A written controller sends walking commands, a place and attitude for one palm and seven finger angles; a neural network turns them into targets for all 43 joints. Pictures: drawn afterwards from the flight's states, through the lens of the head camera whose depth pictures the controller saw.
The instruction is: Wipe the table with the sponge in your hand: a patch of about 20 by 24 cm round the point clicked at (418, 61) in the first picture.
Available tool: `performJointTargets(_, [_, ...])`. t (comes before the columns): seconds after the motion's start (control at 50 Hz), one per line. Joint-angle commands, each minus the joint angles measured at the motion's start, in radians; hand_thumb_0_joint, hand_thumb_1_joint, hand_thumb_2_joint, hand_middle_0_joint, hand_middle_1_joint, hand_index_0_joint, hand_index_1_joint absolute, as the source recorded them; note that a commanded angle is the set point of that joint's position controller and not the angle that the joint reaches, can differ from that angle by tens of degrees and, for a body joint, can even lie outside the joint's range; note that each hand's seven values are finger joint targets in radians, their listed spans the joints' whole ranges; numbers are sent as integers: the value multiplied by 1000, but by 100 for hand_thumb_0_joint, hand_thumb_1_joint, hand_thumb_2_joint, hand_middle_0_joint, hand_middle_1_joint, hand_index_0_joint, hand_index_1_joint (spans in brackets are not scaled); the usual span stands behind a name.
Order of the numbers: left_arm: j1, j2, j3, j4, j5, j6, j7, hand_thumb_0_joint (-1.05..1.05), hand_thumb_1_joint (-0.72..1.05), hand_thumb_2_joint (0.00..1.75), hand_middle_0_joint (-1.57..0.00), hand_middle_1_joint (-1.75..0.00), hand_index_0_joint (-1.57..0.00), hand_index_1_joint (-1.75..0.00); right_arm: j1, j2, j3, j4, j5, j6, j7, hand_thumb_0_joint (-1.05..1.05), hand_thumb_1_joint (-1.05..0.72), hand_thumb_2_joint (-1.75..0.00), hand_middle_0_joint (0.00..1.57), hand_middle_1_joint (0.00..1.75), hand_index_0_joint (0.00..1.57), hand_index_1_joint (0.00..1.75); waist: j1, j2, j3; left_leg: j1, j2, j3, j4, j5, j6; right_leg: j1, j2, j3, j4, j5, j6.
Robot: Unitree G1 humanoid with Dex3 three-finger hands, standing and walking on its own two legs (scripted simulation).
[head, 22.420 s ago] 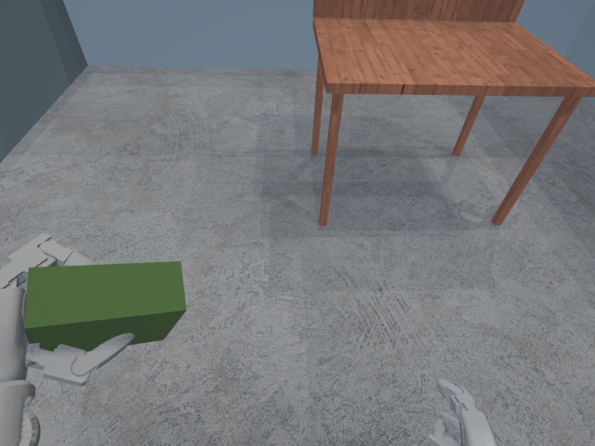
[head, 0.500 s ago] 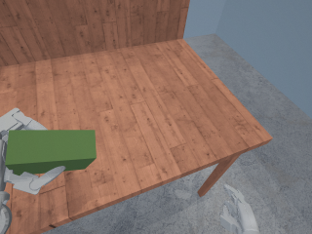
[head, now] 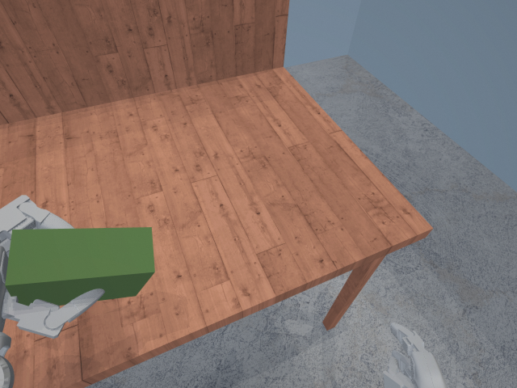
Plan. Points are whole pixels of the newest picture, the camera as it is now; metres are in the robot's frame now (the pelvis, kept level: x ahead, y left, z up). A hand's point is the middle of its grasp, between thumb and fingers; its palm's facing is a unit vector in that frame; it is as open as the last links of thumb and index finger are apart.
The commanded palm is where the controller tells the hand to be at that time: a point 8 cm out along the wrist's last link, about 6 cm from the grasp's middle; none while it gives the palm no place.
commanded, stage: come to a stop and stand still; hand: left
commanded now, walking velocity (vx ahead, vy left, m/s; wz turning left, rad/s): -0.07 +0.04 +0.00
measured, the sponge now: (106, 267) +0.23 +0.20 +0.13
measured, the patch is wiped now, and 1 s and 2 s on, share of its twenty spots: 0.00 0.00 0.00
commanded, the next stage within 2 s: look again from close up in 0.82 s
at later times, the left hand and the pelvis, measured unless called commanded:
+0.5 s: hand out of the picture +0.21 +0.30 +0.16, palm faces +0.36 -0.86 -0.37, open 9.7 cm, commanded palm +0.15 +0.34 +0.18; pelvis +0.00 +0.06 +0.01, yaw +1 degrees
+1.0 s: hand out of the picture +0.23 +0.35 +0.18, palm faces +0.41 -0.78 -0.48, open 9.7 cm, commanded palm +0.14 +0.35 +0.18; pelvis -0.02 +0.07 +0.00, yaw +0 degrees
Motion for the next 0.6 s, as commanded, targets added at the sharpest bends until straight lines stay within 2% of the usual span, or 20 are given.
performJointTargets(0.0, [-46,163,129,-193,-4,-70,32,0,10,130,-120,-160,-120,-160,-116,-93,-29,-169,5,-52,-10,0,-90,-90,20,30,20,30,33,-9,-172,57,-4,-23,-21,181,44,125,-228,208,-104,375,154])
performJointTargets(0.04, [-68,160,120,-194,1,-68,32,0,10,130,-120,-160,-120,-160,-108,-96,-32,-168,7,-50,-10,0,-90,-90,20,30,20,30,33,-24,-171,64,-2,-29,-25,181,41,120,-230,208,-105,347,145])
performJointTargets(0.06, [-66,171,129,-200,2,-65,35,0,10,130,-120,-160,-120,-160,-127,-97,-32,-160,8,-51,-12,0,-90,-90,20,30,20,30,33,7,-169,97,4,-28,-39,185,44,87,-224,210,-104,322,133])
performJointTargets(0.08, [-73,144,103,-196,2,-67,31,0,10,130,-120,-160,-120,-160,-113,-94,-29,-163,4,-49,-11,0,-90,-90,20,30,20,30,32,6,-171,94,8,-33,-47,193,45,97,-220,195,-99,294,127])
performJointTargets(0.14, [-99,151,100,-192,6,-60,30,0,10,130,-120,-160,-120,-160,-107,-95,-32,-169,6,-50,-12,0,-90,-90,20,30,20,30,32,-3,-154,86,9,-44,-63,177,40,84,-215,201,-107,233,107])
performJointTargets(0.16, [-104,159,103,-201,8,-59,31,0,10,130,-120,-160,-120,-160,-124,-94,-28,-162,7,-53,-13,0,-90,-90,20,30,20,30,31,17,-150,106,11,-46,-77,161,41,53,-209,204,-112,185,97])
performJointTargets(0.18, [-108,140,88,-187,7,-62,28,0,10,130,-120,-160,-120,-160,-114,-88,-22,-166,2,-52,-15,0,-90,-90,20,30,20,30,30,10,-144,89,14,-59,-95,155,44,67,-203,184,-109,158,90])
performJointTargets(0.24, [-133,145,87,-199,11,-58,25,0,10,130,-120,-160,-120,-160,-106,-92,-26,-173,2,-55,-15,0,-90,-90,20,30,20,30,31,22,-153,78,22,-75,-114,183,40,97,-196,183,-90,195,76])
performJointTargets(0.26, [-134,162,99,-213,13,-61,26,0,10,130,-120,-160,-120,-160,-121,-90,-22,-168,3,-59,-15,0,-90,-90,20,30,20,30,30,51,-155,88,25,-72,-126,178,40,87,-190,182,-84,193,76])
performJointTargets(0.28, [-134,137,80,-207,12,-65,23,0,10,130,-120,-160,-120,-160,-110,-85,-17,-171,-1,-59,-15,0,-90,-90,20,30,20,30,29,61,-156,76,29,-81,-138,184,41,105,-189,165,-77,193,74])
performJointTargets(0.34, [-142,140,77,-211,16,-63,21,0,10,130,-120,-160,-120,-160,-97,-87,-19,-180,-2,-63,-14,0,-90,-90,20,30,20,30,31,52,-153,55,35,-97,-155,204,34,130,-183,158,-66,212,71])
performJointTargets(0.36, [-144,161,97,-223,19,-67,21,0,10,130,-120,-160,-120,-160,-110,-87,-16,-175,-2,-67,-14,0,-90,-90,20,30,20,30,30,77,-154,59,39,-90,-166,184,34,123,-177,155,-62,199,73])
performJointTargets(0.38, [-136,133,77,-207,17,-70,18,0,10,130,-120,-160,-120,-160,-98,-81,-12,-177,-4,-66,-14,0,-90,-90,20,30,20,30,30,79,-146,45,42,-97,-176,181,33,130,-176,138,-59,188,72])
performJointTargets(0.44, [-128,142,85,-215,19,-71,17,0,10,130,-120,-160,-120,-160,-85,-85,-17,-183,-5,-68,-13,0,-90,-90,20,30,20,30,31,78,-160,36,45,-108,-178,210,25,154,-177,131,-51,208,70])
performJointTargets(0.46, [-124,161,102,-223,24,-74,17,0,10,130,-120,-160,-120,-160,-96,-85,-14,-180,-3,-71,-12,0,-90,-90,20,30,20,30,30,101,-157,40,46,-95,-186,184,25,143,-170,129,-47,193,73])
performJointTargets(0.48, [-117,129,78,-204,20,-78,13,0,10,130,-120,-160,-120,-160,-88,-77,-9,-181,-5,-71,-13,0,-90,-90,20,30,20,30,30,94,-146,27,47,-103,-197,165,23,144,-169,115,-49,171,74])
performJointTargets(0.54, [-133,142,85,-219,25,-82,13,0,10,130,-120,-160,-120,-160,-75,-87,-19,-182,-6,-73,-14,0,-90,-90,20,30,20,30,30,107,-144,20,53,-112,-199,190,11,150,-167,114,-43,183,71])
performJointTargets(0.56, [-138,157,99,-233,30,-84,14,0,10,130,-120,-160,-120,-160,-85,-86,-16,-178,-3,-78,-12,0,-90,-90,20,30,20,30,28,112,-143,21,52,-102,-212,159,9,143,-157,108,-30,161,75])
performJointTargets(0.58, [-126,130,83,-201,24,-87,11,0,10,130,-120,-160,-120,-160,-78,-79,-11,-178,-6,-78,-13,0,-90,-90,20,30,20,30,30,110,-132,8,56,-113,-226,135,6,141,-157,99,-35,133,76])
